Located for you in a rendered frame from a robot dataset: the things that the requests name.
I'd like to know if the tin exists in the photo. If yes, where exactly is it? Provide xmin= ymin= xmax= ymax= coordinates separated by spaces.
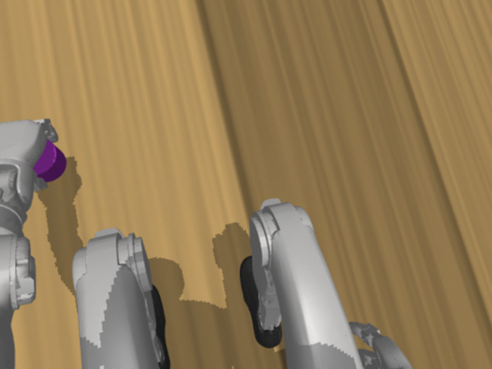
xmin=33 ymin=139 xmax=67 ymax=182

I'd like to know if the left robot arm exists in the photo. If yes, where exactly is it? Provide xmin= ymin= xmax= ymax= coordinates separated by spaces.
xmin=0 ymin=158 xmax=36 ymax=369

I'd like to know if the right robot hand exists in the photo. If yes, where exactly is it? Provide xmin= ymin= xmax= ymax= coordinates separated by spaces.
xmin=349 ymin=322 xmax=413 ymax=369

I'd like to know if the right robot foot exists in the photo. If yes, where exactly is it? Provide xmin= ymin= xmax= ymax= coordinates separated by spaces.
xmin=240 ymin=256 xmax=282 ymax=348

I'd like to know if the left robot foot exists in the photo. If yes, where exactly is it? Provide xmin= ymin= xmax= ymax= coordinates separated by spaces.
xmin=151 ymin=285 xmax=171 ymax=369

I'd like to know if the left robot hand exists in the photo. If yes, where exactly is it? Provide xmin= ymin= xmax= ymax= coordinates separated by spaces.
xmin=0 ymin=118 xmax=58 ymax=191

